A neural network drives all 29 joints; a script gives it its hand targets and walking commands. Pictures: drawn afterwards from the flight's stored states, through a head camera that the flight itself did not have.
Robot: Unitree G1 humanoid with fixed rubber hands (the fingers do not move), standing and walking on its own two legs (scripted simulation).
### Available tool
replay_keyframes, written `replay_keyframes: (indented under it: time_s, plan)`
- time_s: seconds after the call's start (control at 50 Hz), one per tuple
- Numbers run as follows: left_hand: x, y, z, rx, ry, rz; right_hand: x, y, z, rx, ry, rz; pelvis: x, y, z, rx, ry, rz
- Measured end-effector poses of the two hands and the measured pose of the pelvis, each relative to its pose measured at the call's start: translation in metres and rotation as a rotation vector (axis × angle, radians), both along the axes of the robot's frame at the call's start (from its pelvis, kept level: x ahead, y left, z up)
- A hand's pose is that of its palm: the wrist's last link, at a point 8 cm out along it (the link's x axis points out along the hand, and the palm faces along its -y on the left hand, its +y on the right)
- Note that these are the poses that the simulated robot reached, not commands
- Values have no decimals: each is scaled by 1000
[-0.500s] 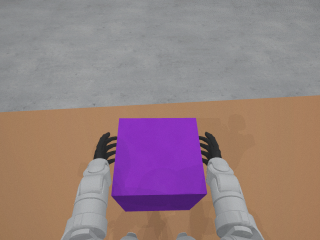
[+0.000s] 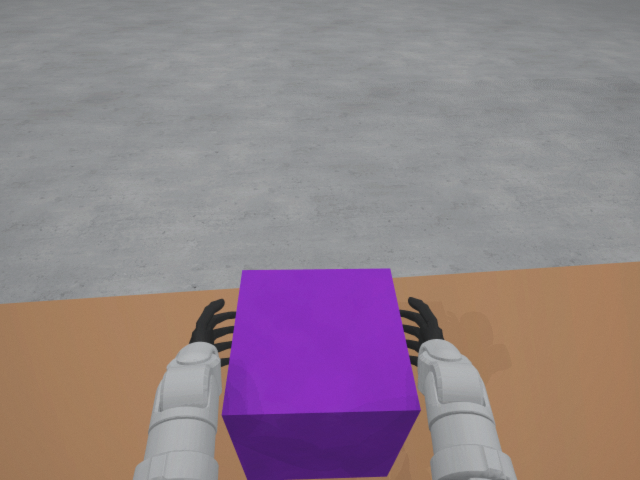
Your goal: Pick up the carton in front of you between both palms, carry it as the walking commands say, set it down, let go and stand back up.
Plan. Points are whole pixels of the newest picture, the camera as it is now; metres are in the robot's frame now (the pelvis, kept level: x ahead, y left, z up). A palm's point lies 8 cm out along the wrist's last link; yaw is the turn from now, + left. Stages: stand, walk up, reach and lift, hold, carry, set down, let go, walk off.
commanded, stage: reach and lift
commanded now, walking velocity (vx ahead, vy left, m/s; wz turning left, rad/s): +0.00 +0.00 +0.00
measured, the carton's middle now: (317, 377) +0.29 +0.00 -0.05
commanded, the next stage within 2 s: hold in 0.84 s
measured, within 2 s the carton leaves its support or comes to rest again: neither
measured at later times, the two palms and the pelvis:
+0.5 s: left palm (203, 344) +0.30 +0.15 +0.03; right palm (430, 341) +0.30 -0.15 +0.03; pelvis +0.01 +0.00 +0.00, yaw +0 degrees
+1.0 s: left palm (200, 338) +0.29 +0.15 +0.06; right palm (435, 335) +0.29 -0.15 +0.06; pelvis +0.01 +0.00 +0.01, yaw +0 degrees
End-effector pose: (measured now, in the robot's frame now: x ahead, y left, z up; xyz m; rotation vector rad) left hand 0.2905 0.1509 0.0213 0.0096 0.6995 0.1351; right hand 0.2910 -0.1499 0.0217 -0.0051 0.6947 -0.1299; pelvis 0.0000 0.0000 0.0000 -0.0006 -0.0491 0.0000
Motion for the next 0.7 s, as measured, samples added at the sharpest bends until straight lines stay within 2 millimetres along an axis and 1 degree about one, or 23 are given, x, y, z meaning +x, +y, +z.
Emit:
replay_keyframes:
  time_s: [0.1, 0.2, 0.54, 0.7]
  plan:
    - [0, 1, 1, -1, -7, 1, 0, 1, 1, -1, -7, 1, -6, 0, -1, 0, -7, 1]
    - [3, 1, 4, -3, -17, 1, 3, 1, 5, -1, -17, 1, -6, 0, 0, -1, -8, 1]
    - [8, 0, 12, 16, -15, -14, 8, 0, 12, -18, -15, 11, 10, 1, 5, 0, -18, -1]
    - [8, 0, 15, 22, -14, -16, 8, 0, 15, -23, -14, 16, 14, 0, 6, 1, -26, -1]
